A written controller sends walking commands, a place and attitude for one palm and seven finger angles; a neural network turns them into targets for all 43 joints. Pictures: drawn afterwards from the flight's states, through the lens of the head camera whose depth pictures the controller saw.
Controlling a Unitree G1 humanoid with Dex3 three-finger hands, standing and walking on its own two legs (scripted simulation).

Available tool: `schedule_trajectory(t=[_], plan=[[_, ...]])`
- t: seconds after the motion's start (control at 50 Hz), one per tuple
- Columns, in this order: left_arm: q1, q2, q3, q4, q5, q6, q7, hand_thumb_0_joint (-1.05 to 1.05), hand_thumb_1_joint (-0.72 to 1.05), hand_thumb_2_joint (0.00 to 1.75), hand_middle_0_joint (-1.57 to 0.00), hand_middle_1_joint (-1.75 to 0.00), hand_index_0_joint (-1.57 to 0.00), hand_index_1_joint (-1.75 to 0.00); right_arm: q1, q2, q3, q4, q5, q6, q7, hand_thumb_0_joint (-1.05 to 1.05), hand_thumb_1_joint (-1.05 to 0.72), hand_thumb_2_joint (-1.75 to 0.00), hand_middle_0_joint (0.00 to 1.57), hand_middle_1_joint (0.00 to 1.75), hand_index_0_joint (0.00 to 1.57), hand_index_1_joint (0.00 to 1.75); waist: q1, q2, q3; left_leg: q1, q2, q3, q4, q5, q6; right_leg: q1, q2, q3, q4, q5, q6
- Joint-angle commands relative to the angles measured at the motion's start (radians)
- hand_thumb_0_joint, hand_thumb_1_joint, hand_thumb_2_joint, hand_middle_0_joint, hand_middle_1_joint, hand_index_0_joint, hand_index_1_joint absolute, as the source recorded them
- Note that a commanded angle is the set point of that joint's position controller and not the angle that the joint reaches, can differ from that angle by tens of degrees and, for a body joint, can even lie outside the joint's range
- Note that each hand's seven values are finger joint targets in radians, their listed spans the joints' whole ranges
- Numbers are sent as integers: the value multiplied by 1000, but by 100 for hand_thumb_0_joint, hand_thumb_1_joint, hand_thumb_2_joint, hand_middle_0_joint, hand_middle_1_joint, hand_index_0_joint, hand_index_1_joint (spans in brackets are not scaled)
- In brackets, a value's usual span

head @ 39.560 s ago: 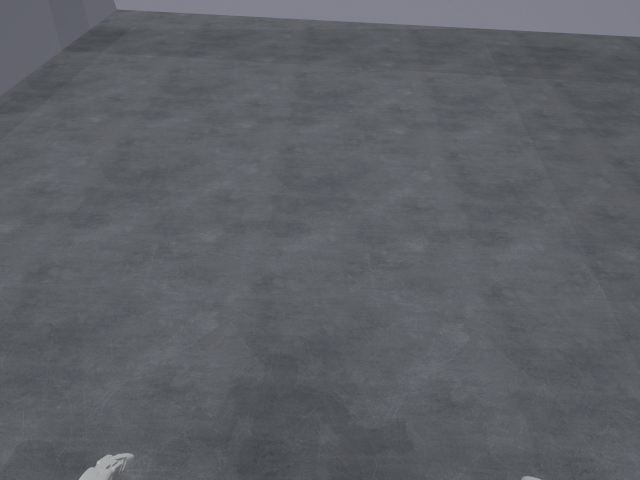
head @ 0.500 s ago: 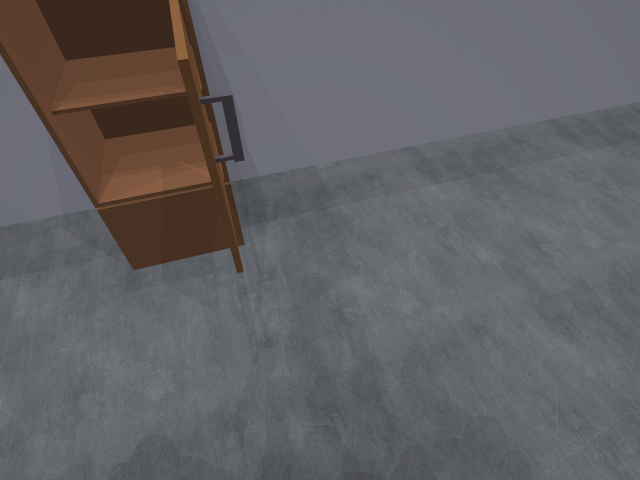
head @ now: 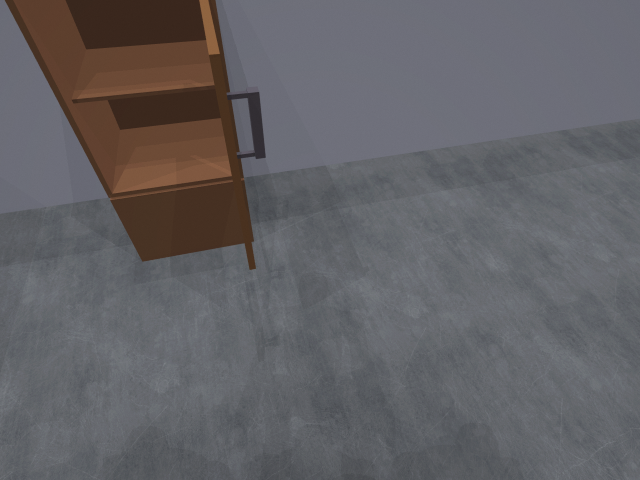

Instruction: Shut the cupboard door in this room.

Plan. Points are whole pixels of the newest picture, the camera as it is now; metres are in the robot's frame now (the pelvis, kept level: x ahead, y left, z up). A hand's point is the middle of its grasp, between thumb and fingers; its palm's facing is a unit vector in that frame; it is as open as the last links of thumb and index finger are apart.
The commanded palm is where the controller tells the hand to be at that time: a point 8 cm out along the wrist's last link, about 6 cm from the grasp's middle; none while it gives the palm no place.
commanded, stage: stand and wait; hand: left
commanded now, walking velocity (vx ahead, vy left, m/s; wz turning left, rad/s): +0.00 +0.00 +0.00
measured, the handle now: (246, 126) +0.75 +0.21 +0.02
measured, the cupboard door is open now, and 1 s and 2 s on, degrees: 90 90 90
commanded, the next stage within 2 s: turn or walk to find it in 0.36 s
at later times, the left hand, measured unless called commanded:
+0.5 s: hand out of the picture +0.03 +0.21 -0.17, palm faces +0.03 -0.97 -0.24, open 7.4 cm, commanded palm none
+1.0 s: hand out of the picture +0.00 +0.22 -0.19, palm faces +0.22 -0.96 -0.20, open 7.4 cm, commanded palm none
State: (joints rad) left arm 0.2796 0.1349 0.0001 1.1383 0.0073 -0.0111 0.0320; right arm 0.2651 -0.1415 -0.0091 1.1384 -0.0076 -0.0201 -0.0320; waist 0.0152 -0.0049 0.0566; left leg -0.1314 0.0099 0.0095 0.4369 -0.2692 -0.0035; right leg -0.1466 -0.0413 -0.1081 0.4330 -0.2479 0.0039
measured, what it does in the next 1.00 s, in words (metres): lifts its right foot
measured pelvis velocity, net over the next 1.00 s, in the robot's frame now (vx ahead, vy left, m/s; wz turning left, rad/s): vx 0.00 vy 0.02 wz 0.22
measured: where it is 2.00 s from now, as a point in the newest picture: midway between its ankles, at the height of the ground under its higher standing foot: (300, 452)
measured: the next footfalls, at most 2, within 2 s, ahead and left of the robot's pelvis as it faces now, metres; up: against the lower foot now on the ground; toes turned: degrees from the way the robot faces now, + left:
right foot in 1.26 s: +0.18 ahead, -0.11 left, +0.00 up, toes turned +13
left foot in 1.70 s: +0.31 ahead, +0.19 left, +0.00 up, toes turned +35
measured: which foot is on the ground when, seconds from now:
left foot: down 0.00-1.00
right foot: down 0.00-0.88, up 0.90-1.00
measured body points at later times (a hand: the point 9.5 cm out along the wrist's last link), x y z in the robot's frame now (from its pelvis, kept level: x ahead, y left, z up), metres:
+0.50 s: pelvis +0.00 +0.01 +0.00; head +0.01 +0.01 +0.45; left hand +0.02 +0.26 -0.15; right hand +0.02 -0.23 -0.15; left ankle -0.02 +0.12 -0.74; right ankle -0.01 -0.12 -0.74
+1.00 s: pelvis +0.00 +0.02 -0.01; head +0.02 +0.04 +0.44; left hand -0.01 +0.27 -0.17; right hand +0.07 -0.22 -0.15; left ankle -0.03 +0.12 -0.74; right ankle -0.01 -0.12 -0.68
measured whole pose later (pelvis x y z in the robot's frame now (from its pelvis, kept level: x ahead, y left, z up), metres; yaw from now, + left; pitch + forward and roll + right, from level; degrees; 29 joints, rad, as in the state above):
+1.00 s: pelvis +0.00 +0.02 -0.01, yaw +12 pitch +1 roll -1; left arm 0.21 0.21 0.06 1.03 0.03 0.04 -0.01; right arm 0.27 -0.18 -0.05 1.01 -0.03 -0.01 0.00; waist -0.02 -0.02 0.04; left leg -0.28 0.00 0.03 0.58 -0.31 0.04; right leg -0.45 -0.09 -0.09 1.06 -0.46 0.04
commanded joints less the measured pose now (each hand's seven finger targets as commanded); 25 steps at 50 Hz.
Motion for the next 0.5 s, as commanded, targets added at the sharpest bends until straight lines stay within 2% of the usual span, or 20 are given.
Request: schedule_trajectory(t=[0.0, 0.24, 0.36, 0.4, 0.44, 0.48], plan=[[49, 128, 24, -33, 0, -13, 5, 0, 90, 90, -20, -30, -20, -30, 57, -118, -23, -28, 2, -15, -9, 0, -90, -90, 20, 30, 20, 30, -8, 11, 5, -26, 98, -68, -91, 218, 25, 9, -92, 84, -85, 167, -12], [11, 171, 33, -49, 3, -13, 2, 0, 90, 90, -20, -30, -20, -30, 27, -162, -30, -36, 1, -21, -6, 0, -90, -90, 20, 30, 20, 30, -3, 16, 32, -37, 105, -77, -135, 180, 30, 17, -91, 85, -103, 137, -10], [-16, 203, 37, -59, 3, -14, -2, 0, 90, 90, -20, -30, -20, -30, 3, -193, -33, -47, 1, -23, -1, 0, -90, -90, 20, 30, 20, 30, -3, 13, 14, -32, 107, -84, -144, 181, 31, 27, -95, 84, -102, 139, -8], [-15, 180, 35, -61, 2, -6, 1, 0, 90, 90, -20, -30, -20, -30, 4, -165, -27, -49, 0, -14, 2, 0, -90, -90, 20, 30, 20, 30, -5, 7, 13, -48, 105, -88, -129, 209, 26, 27, -99, 68, -79, 144, 1], [-3, 155, 32, -65, 1, 5, 5, 0, 90, 90, -20, -30, -20, -30, 15, -138, -21, -52, -1, -3, 5, 0, -90, -90, 20, 30, 20, 30, -3, 27, 9, -75, 108, -95, -115, 212, 24, 24, -99, 50, -50, 124, 12], [-4, 162, 35, -76, 2, 11, 6, 0, 90, 90, -20, -30, -20, -30, 8, -149, -26, -63, -2, 4, 7, 0, -90, -90, 20, 30, 20, 30, -1, 41, 2, -91, 113, -112, -97, 238, 29, 14, -99, 35, -19, 123, 16]])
